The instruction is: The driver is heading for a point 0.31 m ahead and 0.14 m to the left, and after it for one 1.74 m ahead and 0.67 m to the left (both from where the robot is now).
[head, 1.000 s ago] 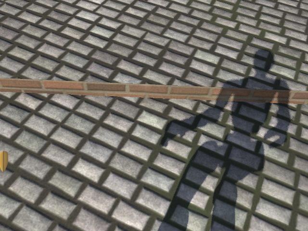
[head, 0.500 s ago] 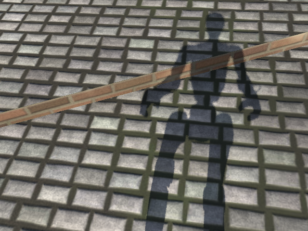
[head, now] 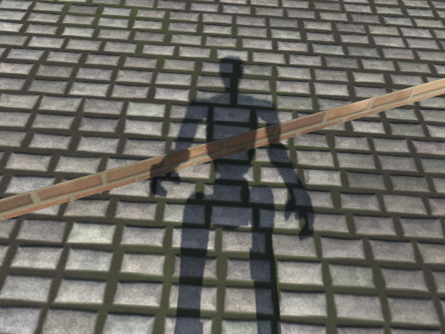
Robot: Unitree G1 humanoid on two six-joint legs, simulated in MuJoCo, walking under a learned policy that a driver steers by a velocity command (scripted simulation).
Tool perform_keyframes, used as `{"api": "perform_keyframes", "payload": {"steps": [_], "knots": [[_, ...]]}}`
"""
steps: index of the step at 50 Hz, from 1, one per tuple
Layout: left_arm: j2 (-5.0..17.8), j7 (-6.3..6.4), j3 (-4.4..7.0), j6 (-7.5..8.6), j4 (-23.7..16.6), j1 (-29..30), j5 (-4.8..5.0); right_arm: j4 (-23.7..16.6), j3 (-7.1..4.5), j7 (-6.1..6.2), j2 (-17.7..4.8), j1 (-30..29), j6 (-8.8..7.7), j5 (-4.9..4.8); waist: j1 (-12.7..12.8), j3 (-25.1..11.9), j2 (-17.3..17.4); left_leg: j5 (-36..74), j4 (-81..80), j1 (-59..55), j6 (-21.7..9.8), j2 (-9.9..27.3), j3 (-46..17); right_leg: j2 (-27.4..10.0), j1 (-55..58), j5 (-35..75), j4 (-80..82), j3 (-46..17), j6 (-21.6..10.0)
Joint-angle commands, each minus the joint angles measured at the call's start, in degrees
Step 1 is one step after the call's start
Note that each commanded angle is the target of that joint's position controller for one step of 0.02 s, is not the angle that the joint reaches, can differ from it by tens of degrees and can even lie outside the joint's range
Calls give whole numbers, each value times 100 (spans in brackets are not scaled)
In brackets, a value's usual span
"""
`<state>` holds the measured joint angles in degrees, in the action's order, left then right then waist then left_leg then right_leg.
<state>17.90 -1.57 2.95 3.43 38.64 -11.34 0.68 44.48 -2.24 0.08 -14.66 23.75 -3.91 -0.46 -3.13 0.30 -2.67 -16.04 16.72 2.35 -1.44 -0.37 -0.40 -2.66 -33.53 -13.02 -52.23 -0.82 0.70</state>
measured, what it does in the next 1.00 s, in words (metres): walks ahead, turning left: right foot, then left foot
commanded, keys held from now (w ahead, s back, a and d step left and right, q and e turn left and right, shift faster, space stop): w+q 0.30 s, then q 0.70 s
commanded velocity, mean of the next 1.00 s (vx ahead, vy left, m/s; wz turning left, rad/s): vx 0.24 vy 0.00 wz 0.45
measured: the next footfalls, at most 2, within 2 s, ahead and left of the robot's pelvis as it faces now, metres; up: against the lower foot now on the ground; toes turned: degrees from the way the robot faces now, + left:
right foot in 0.20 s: +0.27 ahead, -0.15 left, +0.00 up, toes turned +4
left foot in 0.66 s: +0.42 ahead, +0.12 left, +0.00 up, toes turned +20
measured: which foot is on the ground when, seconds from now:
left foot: down 0.00-0.20, up 0.22-0.64, down 0.66-1.00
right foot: up 0.00-0.18, down 0.20-0.66, up 0.68-1.00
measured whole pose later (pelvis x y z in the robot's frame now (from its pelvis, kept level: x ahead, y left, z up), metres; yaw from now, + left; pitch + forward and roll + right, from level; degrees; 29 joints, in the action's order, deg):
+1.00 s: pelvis +0.34 -0.01 -0.01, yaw +30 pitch +1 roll -1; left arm 16.7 1.6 2.5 -1.0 42.6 -6.4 0.1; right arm 35.7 -4.0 1.3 -17.3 11.7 1.7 0.1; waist -1.8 4.8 -0.1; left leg -5.1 27.1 22.7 -3.2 -6.4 -7.6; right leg 0.7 -25.7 -21.7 -45.7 -6.2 3.6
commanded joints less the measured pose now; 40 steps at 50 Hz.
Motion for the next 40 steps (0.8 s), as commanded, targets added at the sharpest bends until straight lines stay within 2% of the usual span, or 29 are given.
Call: {"api": "perform_keyframes", "payload": {"steps": [1,4,6,7,8,9,10,11,12,13,14,15,16,18,20,22,25,29,31,32,33,34,35,36,37,38,39,40], "knots": [[-17,-81,-67,201,-707,1184,-8,-329,-238,56,-1022,-97,-23,-41,-200,467,894,1319,-845,90,-947,1044,-819,42,-423,699,1097,197,149],[117,-150,-29,252,-761,1404,37,-233,-293,63,-1233,136,20,-91,-214,508,971,1449,-744,290,-932,1199,-941,241,235,987,1810,202,146],[322,-159,49,282,-758,1273,71,-213,-328,78,-1314,89,39,-144,-9,475,1037,1569,-607,160,-818,1402,-1164,237,571,1003,2110,20,18],[430,-144,99,292,-725,1101,82,-209,-348,85,-1358,33,55,-144,146,402,1078,1904,-434,93,-748,1459,-1194,263,846,900,2203,7,-68],[567,-104,179,291,-630,703,82,-216,-350,91,-1369,-59,71,-134,430,167,1060,2615,41,144,-630,1364,-1066,344,1476,859,2377,70,-199],[769,-37,303,271,-434,-6,67,-221,-307,86,-1243,-41,77,-95,791,-325,947,3160,973,382,-471,1074,-828,365,2547,866,2484,131,-352],[1059,44,405,240,-294,-1001,-11,-368,-183,79,-916,-78,69,23,1239,-1191,627,2148,2524,1318,-251,769,-668,-430,4175,595,2263,-592,-649],[1606,49,502,196,-194,-1412,-170,-570,30,99,-122,658,11,-46,864,-2172,-1235,-1164,4677,3169,109,-131,-335,-2030,5772,-1015,2875,-3314,-1420],[1079,19,364,212,-224,-1299,-148,-467,-91,98,-669,562,-27,-227,952,-1989,-1247,-1592,5528,3677,113,-3,-917,-2080,5317,-1868,3652,-4251,-1476],[748,39,262,210,-197,-912,-86,-563,-216,81,-1010,58,-10,-323,878,-1073,-903,-1138,5790,4063,74,267,-799,-1951,4644,-1827,3698,-3326,-1292],[582,50,215,209,-176,-616,-71,-607,-209,86,-995,-261,2,-256,764,-601,-479,-700,5686,3959,55,504,-633,-1726,3961,-1056,3730,-2541,-1204],[431,47,186,213,-126,-387,-109,-617,-220,76,-925,-416,15,-160,616,-329,-317,-378,5455,3779,54,650,-633,-1489,3397,-409,3847,-1983,-1153],[307,52,156,249,-114,-165,-174,-581,-246,62,-859,-386,83,-149,439,-147,-389,-181,5298,3445,79,757,-672,-1304,2951,398,3984,-1436,-1103],[284,71,180,335,-60,101,-183,-562,-249,62,-687,-279,236,-139,220,-24,-354,-200,5146,3095,205,731,-553,-1263,2498,2100,4063,-726,-1199],[430,104,235,371,30,272,-148,-703,-239,76,-593,-450,335,-68,104,151,-246,-39,4684,3188,346,704,-467,-1283,2280,3118,4110,-184,-1247],[567,163,278,323,99,351,-118,-838,-197,29,-504,-681,342,-5,131,156,-224,563,3913,3133,406,710,-324,-1203,2306,3309,4114,270,-1236],[712,248,308,194,180,342,-77,-1004,-151,-124,-433,-1159,322,-3,326,51,-142,1463,2801,2710,340,586,-33,-1081,2422,3351,3964,773,-1131],[950,247,395,49,283,227,113,-1314,-271,-279,-699,-1520,390,-4,383,-46,-135,1160,2106,2594,76,458,120,-1331,3008,3323,3381,839,-975],[1025,256,438,-22,263,285,215,-1373,-384,-290,-892,-1316,432,24,201,-200,-168,778,1778,2177,-157,203,328,-1308,3111,3808,2588,919,-817],[937,262,418,-61,252,299,233,-1273,-490,-260,-1052,-843,422,34,-63,-445,1,1141,1313,1482,-333,-39,452,-1081,2979,3811,1722,1086,-642],[758,243,358,-63,261,-54,106,-1211,-644,-139,-1458,-402,416,31,-191,-790,667,3105,999,433,-600,106,-18,-633,2358,2773,458,1231,-272],[215,195,173,-60,86,-483,-271,-1387,-701,-7,-2030,-528,437,70,308,-1154,2231,5964,1442,-1051,-1532,1614,-2108,208,363,-2324,-1595,1187,202],[488,143,141,-63,106,-513,-205,-1609,-577,-78,-1802,-559,341,176,93,-2324,1770,4487,809,-1414,-2372,2303,-3818,615,-163,-2909,-2660,-210,271],[830,127,232,-111,74,-8,-16,-1635,-511,-137,-1493,-772,291,115,-64,-1944,951,3548,544,-1073,-2116,2035,-3262,367,-410,-2380,-2761,-486,207],[769,163,210,-153,-12,212,-5,-1565,-467,-125,-1340,-996,269,8,73,-1354,664,2793,474,-524,-1775,1744,-2771,199,-542,-1910,-2410,-453,157],[415,202,89,-297,158,-11,-381,-1253,-400,-41,-1093,-882,389,129,264,-873,348,3482,500,-73,-1401,1464,-2125,-64,-214,-1417,-1885,-222,111],[404,212,77,-421,187,-125,-413,-1236,-343,-3,-971,-948,430,101,373,-728,548,3715,486,422,-1216,1164,-1823,-38,208,-1279,-1576,-169,137],[437,204,77,-538,252,-249,-395,-1214,-320,-17,-951,-1015,464,114,414,-772,683,3705,451,705,-1142,1030,-1682,67,542,-1215,-1479,-77,149]]}}
Keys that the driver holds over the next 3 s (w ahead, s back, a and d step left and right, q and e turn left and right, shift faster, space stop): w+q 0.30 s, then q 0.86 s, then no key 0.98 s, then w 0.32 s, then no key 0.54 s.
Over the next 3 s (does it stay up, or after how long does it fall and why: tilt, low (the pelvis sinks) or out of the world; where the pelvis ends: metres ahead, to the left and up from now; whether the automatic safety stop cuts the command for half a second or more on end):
stays up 0.51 0.11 -0.01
